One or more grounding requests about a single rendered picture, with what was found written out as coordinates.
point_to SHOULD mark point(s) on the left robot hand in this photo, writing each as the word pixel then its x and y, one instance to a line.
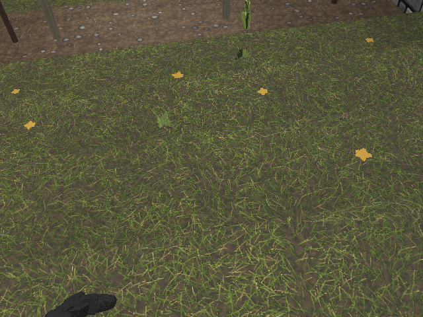
pixel 81 305

